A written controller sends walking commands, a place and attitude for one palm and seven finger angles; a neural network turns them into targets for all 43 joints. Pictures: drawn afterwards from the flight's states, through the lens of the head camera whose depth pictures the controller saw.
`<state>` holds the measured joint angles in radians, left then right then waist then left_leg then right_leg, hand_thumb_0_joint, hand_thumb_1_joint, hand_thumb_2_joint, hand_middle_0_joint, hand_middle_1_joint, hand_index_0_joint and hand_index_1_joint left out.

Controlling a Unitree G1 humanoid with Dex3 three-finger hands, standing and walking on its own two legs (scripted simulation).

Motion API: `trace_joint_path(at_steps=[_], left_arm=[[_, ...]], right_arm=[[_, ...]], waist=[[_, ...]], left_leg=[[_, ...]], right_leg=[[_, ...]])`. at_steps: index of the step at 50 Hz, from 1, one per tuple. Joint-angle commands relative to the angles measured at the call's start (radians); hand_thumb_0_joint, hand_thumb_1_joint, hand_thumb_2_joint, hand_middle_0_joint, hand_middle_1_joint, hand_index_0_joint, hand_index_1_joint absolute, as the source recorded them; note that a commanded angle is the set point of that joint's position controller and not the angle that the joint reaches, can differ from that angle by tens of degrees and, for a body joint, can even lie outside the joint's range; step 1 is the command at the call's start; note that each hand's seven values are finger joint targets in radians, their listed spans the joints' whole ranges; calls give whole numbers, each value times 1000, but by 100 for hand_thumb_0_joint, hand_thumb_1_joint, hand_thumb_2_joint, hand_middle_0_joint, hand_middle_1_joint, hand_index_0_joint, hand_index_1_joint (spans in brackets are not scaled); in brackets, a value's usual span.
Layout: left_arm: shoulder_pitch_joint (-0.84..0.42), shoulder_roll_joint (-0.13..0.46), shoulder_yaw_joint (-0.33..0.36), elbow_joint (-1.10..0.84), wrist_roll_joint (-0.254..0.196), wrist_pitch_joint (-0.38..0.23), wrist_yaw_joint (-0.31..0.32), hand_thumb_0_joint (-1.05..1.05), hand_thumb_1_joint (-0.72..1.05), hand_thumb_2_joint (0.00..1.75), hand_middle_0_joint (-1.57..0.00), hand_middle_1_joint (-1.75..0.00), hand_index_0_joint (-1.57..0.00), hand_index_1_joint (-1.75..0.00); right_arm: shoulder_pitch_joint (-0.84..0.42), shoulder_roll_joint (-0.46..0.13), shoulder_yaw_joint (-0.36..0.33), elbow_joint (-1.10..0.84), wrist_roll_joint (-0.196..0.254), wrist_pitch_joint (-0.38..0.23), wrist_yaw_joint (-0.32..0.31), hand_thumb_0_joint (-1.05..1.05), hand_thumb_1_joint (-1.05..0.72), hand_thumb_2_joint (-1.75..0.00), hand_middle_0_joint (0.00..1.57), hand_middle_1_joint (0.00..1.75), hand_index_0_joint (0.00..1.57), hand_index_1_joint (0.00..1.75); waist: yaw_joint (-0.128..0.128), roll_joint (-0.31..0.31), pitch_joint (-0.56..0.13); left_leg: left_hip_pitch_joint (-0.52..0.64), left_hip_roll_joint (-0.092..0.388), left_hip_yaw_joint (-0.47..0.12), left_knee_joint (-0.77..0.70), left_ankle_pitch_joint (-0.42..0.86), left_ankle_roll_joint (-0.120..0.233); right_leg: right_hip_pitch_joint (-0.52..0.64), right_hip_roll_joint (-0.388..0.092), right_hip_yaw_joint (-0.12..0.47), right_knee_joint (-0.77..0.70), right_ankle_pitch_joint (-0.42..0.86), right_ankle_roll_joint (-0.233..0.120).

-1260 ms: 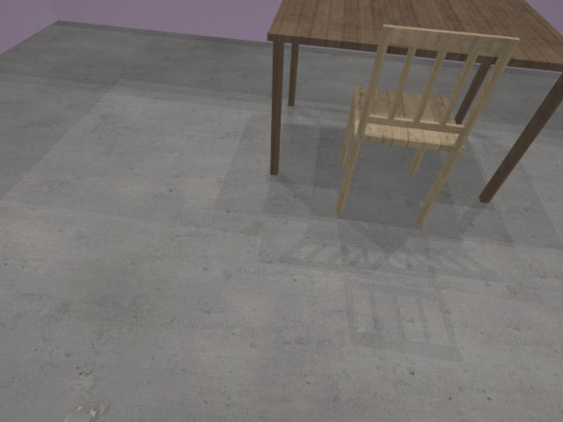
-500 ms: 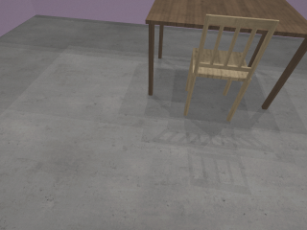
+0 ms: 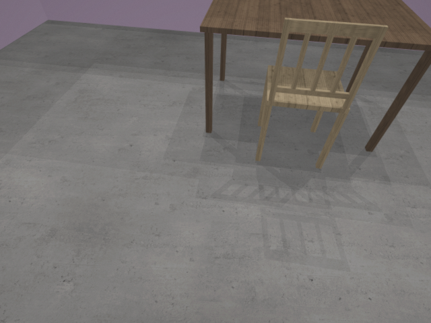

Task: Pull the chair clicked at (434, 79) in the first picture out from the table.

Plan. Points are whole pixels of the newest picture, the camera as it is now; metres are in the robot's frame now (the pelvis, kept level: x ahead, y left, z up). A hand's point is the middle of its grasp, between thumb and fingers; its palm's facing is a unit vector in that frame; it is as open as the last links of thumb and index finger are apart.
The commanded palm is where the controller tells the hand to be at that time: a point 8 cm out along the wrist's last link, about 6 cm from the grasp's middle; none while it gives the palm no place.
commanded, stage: look at it before walking up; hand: left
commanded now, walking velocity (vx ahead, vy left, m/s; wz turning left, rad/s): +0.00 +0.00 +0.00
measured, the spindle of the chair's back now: (321, 64) +1.19 -0.42 -0.09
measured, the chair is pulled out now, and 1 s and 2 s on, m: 0.00 0.00 0.00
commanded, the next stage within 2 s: walk to a spot facing it in 0.28 s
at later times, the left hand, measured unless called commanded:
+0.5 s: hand out of the picture +0.08 +0.24 -0.16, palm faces -0.03 -0.94 -0.34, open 7.4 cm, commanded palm none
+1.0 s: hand out of the picture +0.05 +0.14 -0.16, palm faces -0.22 -0.93 -0.28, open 7.4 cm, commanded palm none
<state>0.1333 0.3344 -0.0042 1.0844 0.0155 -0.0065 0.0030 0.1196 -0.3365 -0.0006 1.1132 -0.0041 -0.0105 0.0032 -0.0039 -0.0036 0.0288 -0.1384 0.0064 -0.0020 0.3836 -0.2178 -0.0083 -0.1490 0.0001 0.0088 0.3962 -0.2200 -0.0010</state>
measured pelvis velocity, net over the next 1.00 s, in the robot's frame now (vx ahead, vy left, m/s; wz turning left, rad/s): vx -0.03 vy -0.04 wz -0.29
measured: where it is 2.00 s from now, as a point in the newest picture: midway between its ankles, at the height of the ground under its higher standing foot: outside the picture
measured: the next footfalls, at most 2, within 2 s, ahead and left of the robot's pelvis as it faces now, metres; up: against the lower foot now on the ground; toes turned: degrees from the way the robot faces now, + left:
left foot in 1.46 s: +0.06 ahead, +0.09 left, +0.00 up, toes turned -32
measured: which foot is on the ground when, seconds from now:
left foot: down 0.00-0.82, up 0.84-1.00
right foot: down 0.00-1.00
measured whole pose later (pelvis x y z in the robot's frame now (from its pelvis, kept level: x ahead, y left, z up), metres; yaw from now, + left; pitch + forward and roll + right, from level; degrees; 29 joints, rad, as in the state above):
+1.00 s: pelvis -0.03 -0.04 -0.01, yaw -17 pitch +0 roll +2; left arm 0.27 0.20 0.04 0.93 0.02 0.03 0.00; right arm 0.15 -0.23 -0.06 0.97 -0.01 0.05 -0.01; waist 0.03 0.01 0.10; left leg -0.49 0.06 0.01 1.13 -0.37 -0.06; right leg -0.29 0.07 0.01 0.53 -0.24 -0.10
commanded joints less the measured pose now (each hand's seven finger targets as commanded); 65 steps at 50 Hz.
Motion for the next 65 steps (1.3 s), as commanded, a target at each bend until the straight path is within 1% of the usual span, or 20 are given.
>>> trace_joint_path(at_steps=[1,21,24,28,32,33,34,36,37,39,40,41,42,43,45,48,53,57,63,65], left_arm=[[-33,206,38,-65,-6,-21,10,0,90,90,-20,-30,-20,-30],[-38,211,45,-67,-5,-18,10,0,90,90,-20,-30,-20,-30],[21,108,32,-72,-6,15,15,0,90,90,-20,-30,-20,-30],[44,114,50,-120,-1,36,11,0,90,90,-20,-30,-20,-30],[50,89,61,-166,2,46,0,0,90,90,-20,-30,-20,-30],[61,72,62,-176,0,50,-4,0,90,90,-20,-30,-20,-30],[61,54,65,-187,2,53,-7,0,90,90,-20,-30,-20,-30],[69,35,74,-207,2,58,-10,0,90,90,-20,-30,-20,-30],[94,29,78,-210,2,58,-13,0,90,90,-20,-30,-20,-30],[179,15,85,-192,4,48,-19,0,90,90,-20,-30,-20,-30],[237,48,95,-179,8,36,-16,0,90,90,-20,-30,-20,-30],[261,164,116,-180,22,16,2,0,90,90,-20,-30,-20,-30],[280,182,112,-186,3,19,14,0,90,90,-20,-30,-20,-30],[242,155,112,-196,3,25,19,0,90,90,-20,-30,-20,-30],[152,97,103,-221,-1,21,15,0,90,90,-20,-30,-20,-30],[140,70,99,-228,-6,11,13,0,90,90,-20,-30,-20,-30],[188,61,106,-212,-5,11,11,0,90,90,-20,-30,-20,-30],[200,56,109,-209,-2,14,12,0,90,90,-20,-30,-20,-30],[212,69,114,-209,5,8,0,0,90,90,-20,-30,-20,-30],[210,77,115,-210,8,4,-3,0,90,90,-20,-30,-20,-30]], right_arm=[[-52,-203,-34,-62,-4,-24,-17,0,-90,-90,20,30,20,30],[-47,-207,-37,-61,-5,-22,-23,0,-90,-90,20,30,20,30],[19,-92,-24,-65,-7,-1,-29,0,-90,-90,20,30,20,30],[44,-105,-49,-116,-8,16,-37,0,-90,-90,20,30,20,30],[40,-123,-71,-165,-10,22,-39,0,-90,-90,20,30,20,30],[32,-131,-77,-176,-11,20,-39,0,-90,-90,20,30,20,30],[28,-131,-82,-183,-11,16,-37,0,-90,-90,20,30,20,30],[17,-121,-87,-205,-14,10,-35,0,-90,-90,20,30,20,30],[-11,-121,-91,-218,-16,10,-35,0,-90,-90,20,30,20,30],[-37,-113,-96,-226,-19,17,-34,0,-90,-90,20,30,20,30],[-26,-91,-93,-230,-13,24,-30,0,-90,-90,20,30,20,30],[9,4,-76,-259,-8,30,-24,0,-90,-90,20,30,20,30],[-30,-6,-73,-285,-6,35,-29,0,-90,-90,20,30,20,30],[-19,-11,-80,-277,-3,39,-30,0,-90,-90,20,30,20,30],[-32,-20,-83,-248,-8,32,-25,0,-90,-90,20,30,20,30],[28,1,-85,-215,-12,37,-22,0,-90,-90,20,30,20,30],[12,6,-84,-225,-14,44,-32,0,-90,-90,20,30,20,30],[-10,-1,-81,-243,-13,42,-37,0,-90,-90,20,30,20,30],[-47,-12,-77,-282,-22,24,-22,0,-90,-90,20,30,20,30],[-49,-8,-78,-289,-19,15,-17,0,-90,-90,20,30,20,30]], waist=[[5,6,-61],[1,-4,-56],[-2,-5,-47],[-6,2,-48],[-6,87,-32],[-1,145,-31],[1,192,-25],[9,212,-21],[29,199,-25],[70,136,-42],[95,1,-47],[87,-376,-30],[98,-344,-34],[68,-221,-29],[41,-156,4],[18,-63,-60],[33,-71,-79],[44,-95,-78],[67,-112,-55],[70,-118,-49]], left_leg=[[17,112,-84,-61,148,33],[55,124,-61,-55,189,26],[44,128,-10,3,186,5],[32,151,14,56,155,10],[11,223,-30,27,87,48],[-4,277,-62,-7,103,82],[-16,340,-89,-41,174,128],[-41,386,-70,-36,288,178],[-55,385,-34,1,300,166],[-110,325,65,156,241,91],[-194,244,139,350,92,20],[-442,71,180,638,-341,-55],[-439,41,31,748,-403,-53],[-436,73,-25,783,-338,-41],[-448,85,-35,805,-202,-48],[-413,81,-28,775,-99,-62],[-459,65,-47,740,-81,-76],[-464,62,-59,694,-104,-79],[-428,49,-39,539,-163,-70],[-382,31,-33,459,-180,-60]], right_leg=[[1,-121,106,-64,156,-29],[-2,-113,120,-61,237,-35],[-47,-106,139,-4,290,-25],[-115,-85,159,78,307,-32],[-212,-17,124,223,191,-17],[-233,7,81,320,79,-5],[-256,20,31,443,-155,9],[-257,-17,13,542,-305,18],[-232,-36,12,508,-300,12],[-93,-35,-30,303,-140,10],[3,-60,17,111,45,3],[64,-305,453,-72,297,-71],[-22,-382,573,-120,444,-162],[-16,-360,467,-117,290,-203],[-56,-254,426,-101,206,-166],[-20,-195,336,-90,211,-128],[52,-173,368,-95,206,-98],[64,-175,414,-95,196,-114],[21,-161,530,-183,-232,-186],[-15,-146,551,-198,-288,-191]])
